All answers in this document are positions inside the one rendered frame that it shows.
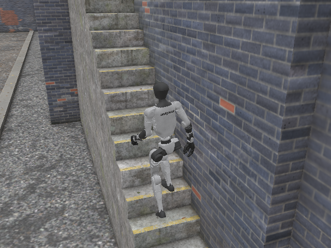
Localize stairs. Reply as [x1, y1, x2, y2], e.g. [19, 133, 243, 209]
[68, 0, 208, 248]

